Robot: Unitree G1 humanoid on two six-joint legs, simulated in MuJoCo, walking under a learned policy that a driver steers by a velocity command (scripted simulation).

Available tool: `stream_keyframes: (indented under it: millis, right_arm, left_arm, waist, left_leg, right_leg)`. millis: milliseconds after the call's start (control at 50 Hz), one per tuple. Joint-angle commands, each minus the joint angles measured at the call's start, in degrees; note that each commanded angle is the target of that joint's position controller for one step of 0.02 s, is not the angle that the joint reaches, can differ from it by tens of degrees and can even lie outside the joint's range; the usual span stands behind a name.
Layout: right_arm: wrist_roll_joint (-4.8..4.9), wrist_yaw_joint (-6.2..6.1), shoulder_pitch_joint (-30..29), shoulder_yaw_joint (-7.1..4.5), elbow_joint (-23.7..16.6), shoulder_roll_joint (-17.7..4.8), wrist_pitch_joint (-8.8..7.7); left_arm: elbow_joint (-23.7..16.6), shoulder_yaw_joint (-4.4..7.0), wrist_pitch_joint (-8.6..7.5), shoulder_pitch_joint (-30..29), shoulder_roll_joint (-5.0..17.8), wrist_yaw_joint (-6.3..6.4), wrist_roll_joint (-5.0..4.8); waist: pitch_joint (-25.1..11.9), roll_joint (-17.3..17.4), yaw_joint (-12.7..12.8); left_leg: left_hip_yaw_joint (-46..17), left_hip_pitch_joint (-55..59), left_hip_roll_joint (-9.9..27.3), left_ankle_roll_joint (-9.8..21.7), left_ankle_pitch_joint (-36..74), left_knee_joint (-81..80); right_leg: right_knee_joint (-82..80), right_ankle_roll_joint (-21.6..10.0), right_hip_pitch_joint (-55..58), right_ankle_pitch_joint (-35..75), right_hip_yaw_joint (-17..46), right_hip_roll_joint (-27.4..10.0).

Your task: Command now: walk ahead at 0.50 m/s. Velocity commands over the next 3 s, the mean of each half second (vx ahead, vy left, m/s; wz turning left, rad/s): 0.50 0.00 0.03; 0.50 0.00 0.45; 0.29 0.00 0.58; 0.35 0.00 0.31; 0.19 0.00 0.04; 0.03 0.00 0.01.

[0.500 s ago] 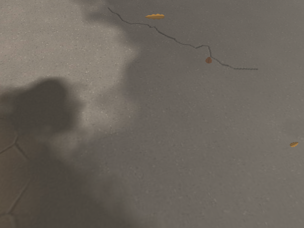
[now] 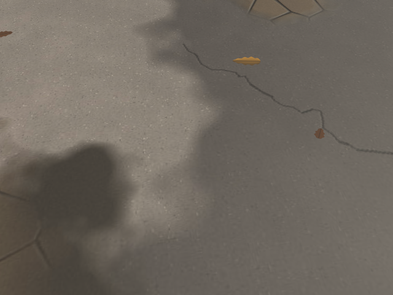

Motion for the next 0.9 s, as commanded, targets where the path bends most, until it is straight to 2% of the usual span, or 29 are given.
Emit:
stream_keyframes:
  millis: [20, 60, 100, 120, 140, 160, 180, 200, 220, 240, 280, 320, 360, 420, 480, 560, 600, 640, 660, 680, 700, 720, 740, 760, 780, 800, 820, 840, 900]
  right_arm:
    - [0.18, -0.08, -6.86, -0.16, -4.96, -2.64, -0.94]
    - [0.14, -0.16, -7.22, -0.42, -5.64, -3.33, -1.38]
    - [0.07, -0.63, -1.99, -1.08, -4.33, -4.32, -1.97]
    - [-0.08, -1.04, 5.25, -1.72, -1.93, -5.17, -2.40]
    - [-0.84, -1.58, 15.25, -2.68, 1.38, -7.09, -3.01]
    - [-2.38, -2.19, 24.48, -4.13, 2.77, -12.66, -3.37]
    - [-1.70, -1.52, 24.85, -4.87, 3.14, -15.42, -2.75]
    - [0.12, -1.19, 18.63, -4.23, 2.41, -12.33, -2.17]
    - [0.55, -0.99, 13.03, -3.15, 1.40, -8.63, -2.32]
    - [0.34, -0.84, 10.46, -2.40, 1.29, -6.03, -2.71]
    - [0.64, -1.29, 11.09, -1.41, 2.78, -3.18, -3.39]
    - [0.75, -1.55, 14.71, -1.43, 4.32, -4.11, -4.23]
    - [0.82, -1.67, 16.90, -1.67, 5.05, -5.75, -4.51]
    - [0.96, -1.66, 20.58, -1.25, 5.82, -5.31, -4.25]
    - [0.92, -1.77, 23.44, -1.12, 6.20, -5.66, -3.99]
    - [0.57, -2.16, 26.89, -1.30, 6.80, -6.41, -3.64]
    - [0.21, -2.45, 26.94, -1.61, 6.61, -7.12, -3.38]
    - [-0.08, -2.70, 24.94, -2.14, 5.90, -8.27, -3.17]
    - [-0.06, -2.65, 23.25, -2.45, 5.35, -8.98, -3.16]
    - [0.27, -2.35, 21.88, -2.61, 4.93, -9.24, -3.14]
    - [0.90, -2.05, 21.15, -2.34, 3.74, -7.79, -3.29]
    - [2.93, -2.00, 23.92, -1.27, 0.97, -2.38, -3.24]
    - [2.52, -2.20, 26.89, -2.00, 0.61, -4.43, -2.76]
    - [1.40, -2.34, 24.72, -2.64, 1.37, -6.59, -1.92]
    - [0.79, -1.75, 20.87, -2.50, 1.06, -5.65, -1.71]
    - [0.53, -1.28, 19.39, -2.45, 0.58, -4.20, -1.41]
    - [-0.32, -0.81, 18.74, -2.65, 0.08, -4.21, -0.72]
    - [-0.65, -0.35, 19.03, -2.61, 0.08, -3.61, 0.06]
    - [-0.64, 0.54, 14.92, -2.61, -2.13, -3.32, 1.27]
  left_arm:
    - [-0.77, 1.16, -0.35, 4.52, 7.58, 0.55, 0.35]
    - [-0.46, 1.36, -0.17, 4.25, 8.21, 0.94, 0.70]
    - [-0.60, 1.65, -0.05, 2.26, 9.19, 1.22, 0.82]
    - [-0.62, 1.77, 0.16, 1.37, 9.61, 1.18, 0.71]
    - [-1.10, 1.56, 0.27, 0.60, 9.12, 1.06, 0.35]
    - [-3.31, 0.59, 0.23, 2.03, 5.71, 0.64, -1.10]
    - [-3.00, 0.67, 0.37, 7.24, 3.75, 0.23, -2.04]
    - [-3.51, 1.81, 0.81, 1.45, 7.80, 0.38, -0.56]
    - [-5.07, 1.80, 0.50, -3.16, 7.30, 0.01, -0.18]
    - [-5.29, 1.73, 0.48, -4.90, 6.19, -0.16, -0.06]
    - [-4.75, 1.62, 1.87, -3.38, 4.42, -0.74, 1.25]
    - [-5.13, 1.70, 2.85, -4.04, 3.83, -1.28, 1.47]
    - [-6.66, 1.75, 3.49, -8.20, 4.12, -1.58, 1.50]
    - [-9.83, 1.71, 3.64, -16.84, 4.90, -1.72, 1.32]
    - [-12.26, 1.19, 3.38, -23.32, 4.34, -1.74, 0.84]
    - [-14.97, 0.74, 2.93, -29.78, 4.69, -1.50, 0.42]
    - [-16.46, 0.78, 2.40, -31.62, 5.54, -1.39, 0.18]
    - [-16.79, 1.12, 1.65, -29.30, 6.86, -1.16, -0.10]
    - [-15.87, 1.53, 1.20, -25.17, 7.77, -0.84, -0.13]
    - [-13.55, 2.21, 0.58, -17.38, 8.93, -0.33, 0.12]
    - [-11.59, 3.30, -0.19, -8.06, 12.02, 0.44, 1.40]
    - [-12.40, 4.62, -0.27, -2.13, 17.79, 1.02, 3.08]
    - [-12.64, 4.76, 0.94, -5.39, 17.87, 0.56, 2.09]
    - [-13.98, 3.57, 1.50, -11.00, 12.50, 0.35, 1.40]
    - [-14.32, 2.51, 1.28, -14.29, 8.36, 0.18, 0.83]
    - [-14.10, 2.14, 0.98, -15.57, 7.19, 0.25, 0.91]
    - [-13.23, 1.90, 0.58, -14.87, 6.51, 0.57, 0.71]
    - [-12.57, 1.86, 0.12, -13.98, 6.37, 0.68, 0.57]
    - [-11.27, 2.20, -1.29, -10.65, 7.40, 0.51, -0.01]
  waist:
    - [3.84, -6.11, 0.37]
    - [3.93, -6.22, -0.37]
    - [1.35, -6.78, -3.33]
    - [-2.24, -6.20, -6.44]
    - [-7.66, -4.46, -10.32]
    - [-15.63, 3.10, -12.06]
    - [-20.39, 11.64, -9.39]
    - [-12.93, 2.59, -7.42]
    - [-5.46, 0.65, -5.91]
    - [-2.25, -0.65, -4.29]
    - [-0.74, 1.14, -1.62]
    - [-0.63, 1.10, -1.02]
    - [0.72, 1.02, -1.16]
    - [2.82, 0.96, -2.99]
    - [3.30, 1.04, -4.58]
    - [3.00, 1.92, -6.69]
    - [2.96, 2.42, -6.77]
    - [2.07, 2.90, -4.82]
    - [0.43, 3.08, -2.82]
    - [-3.57, 1.30, 0.57]
    - [-10.18, -2.05, 3.98]
    - [-19.26, -11.76, 3.85]
    - [-21.57, -17.42, 0.85]
    - [-12.90, -9.39, -1.53]
    - [-5.78, -4.25, -1.63]
    - [-2.64, -4.81, -2.78]
    - [-1.16, -6.67, -3.69]
    - [-0.99, -7.19, -4.36]
    - [-0.99, -6.48, -4.68]
  left_leg:
    - [2.28, -1.11, -2.17, 1.05, 0.22, -4.57]
    - [2.31, 0.16, -2.97, 2.55, -3.30, -6.95]
    - [3.44, 8.75, -5.80, 4.56, -7.60, -9.60]
    - [4.30, 17.13, -7.74, 5.75, -7.19, -12.39]
    - [2.45, 30.77, -6.16, 7.46, -5.01, -14.25]
    - [-15.53, 47.53, 8.79, 11.70, -9.98, -15.31]
    - [-39.79, 55.16, 19.62, 18.33, -9.74, -23.05]
    - [-35.24, 48.26, 15.97, 15.77, -15.93, -24.75]
    - [-27.14, 39.24, 13.97, 13.87, -14.79, -26.82]
    - [-21.65, 33.34, 11.16, 11.89, -10.62, -28.96]
    - [-14.18, 27.06, 7.34, 9.50, -4.28, -31.00]
    - [-11.43, 26.48, 6.37, 9.75, 1.74, -31.74]
    - [-9.38, 26.93, 5.82, 9.94, 2.97, -33.14]
    - [-8.83, 28.75, 4.67, 10.05, 5.55, -34.23]
    - [-8.68, 30.70, 3.69, 9.90, 9.36, -33.26]
    - [-10.25, 36.27, 4.22, 10.56, 14.09, -29.96]
    - [-11.88, 38.71, 5.17, 10.70, 16.75, -27.57]
    - [-12.81, 38.85, 5.65, 9.54, 20.56, -24.12]
    - [-12.51, 37.51, 5.01, 8.53, 25.30, -20.23]
    - [-10.92, 35.36, 2.63, 7.37, 27.67, -11.56]
    - [-8.72, 27.21, -0.78, 6.24, 18.69, 1.47]
    - [-3.77, 11.12, -7.99, 4.05, -7.84, 20.41]
    - [-4.92, 2.42, -10.44, 4.41, -28.00, 29.84]
    - [-6.39, -0.06, -5.99, 4.75, -23.83, 33.18]
    - [-6.22, 0.10, -3.89, 4.39, -19.52, 31.29]
    - [-5.96, 1.63, -2.37, 4.06, -17.15, 28.73]
    - [-5.78, 2.70, -1.25, 3.55, -16.19, 27.04]
    - [-5.26, 3.59, -0.97, 3.13, -15.19, 26.82]
    - [-4.49, -0.18, -0.25, 2.37, -10.60, 25.89]
  right_leg:
    - [-1.49, -6.42, 0.92, 27.58, 7.53, -16.61]
    - [1.01, -6.23, 4.03, 32.47, 7.38, -18.04]
    - [7.92, -4.92, 4.43, 45.93, 5.92, -18.01]
    - [16.13, -4.11, 3.65, 50.39, 4.79, -16.85]
    - [27.70, -2.96, -2.80, 44.35, 2.98, -14.49]
    - [46.70, -1.05, -18.33, 21.84, 0.08, -9.86]
    - [62.93, 0.06, -33.38, -17.88, 2.50, -0.29]
    - [65.58, -0.85, -38.10, -12.85, 8.27, -4.61]
    - [63.11, -0.89, -38.73, -7.30, 7.87, -6.76]
    - [59.83, -0.80, -36.73, -3.96, 7.55, -8.64]
    - [55.52, 0.39, -31.84, -1.92, 6.98, -10.27]
    - [53.80, 1.40, -31.88, -0.78, 5.78, -10.33]
    - [50.98, 2.38, -35.68, 2.46, 4.83, -11.18]
    - [43.52, 4.02, -40.71, 8.07, 3.44, -11.99]
    - [34.02, 5.26, -40.32, 11.89, 2.41, -10.60]
    - [26.77, 5.21, -39.85, 12.92, 2.07, -8.60]
    - [24.41, 4.56, -39.10, 10.67, 2.73, -8.07]
    - [21.28, 3.35, -33.71, 6.91, 3.24, -7.07]
    - [19.28, 2.55, -27.20, 4.76, 2.80, -5.63]
    - [15.39, 1.48, -16.78, 6.20, 1.96, -4.33]
    - [14.74, -0.64, -2.25, 5.16, 7.48, -10.33]
    - [12.28, -4.16, 13.53, -2.38, 28.16, -27.01]
    - [5.28, -7.85, 13.15, -4.26, 44.41, -31.90]
    - [4.67, -6.89, 5.19, -10.37, 37.27, -29.90]
    - [2.69, -5.68, -3.16, -9.10, 28.47, -26.75]
    - [0.80, -3.96, -8.20, -5.00, 22.04, -24.07]
    - [-0.18, -3.10, -11.12, -0.50, 17.38, -22.37]
    - [-0.72, -2.65, -12.31, 3.05, 13.87, -21.34]
    - [-2.03, -3.35, -11.01, 11.07, 7.86, -21.27]
Next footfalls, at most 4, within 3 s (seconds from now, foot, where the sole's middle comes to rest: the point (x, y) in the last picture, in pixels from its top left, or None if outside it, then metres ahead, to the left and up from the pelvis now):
0.14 left None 0.25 0.11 -0.78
0.70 right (236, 271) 0.56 -0.06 -0.78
1.24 left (163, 219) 0.75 0.21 -0.78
1.86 right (192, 180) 0.93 0.11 -0.78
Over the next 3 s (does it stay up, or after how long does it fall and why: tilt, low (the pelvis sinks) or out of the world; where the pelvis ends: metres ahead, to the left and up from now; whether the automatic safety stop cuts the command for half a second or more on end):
stays up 0.99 0.30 0.00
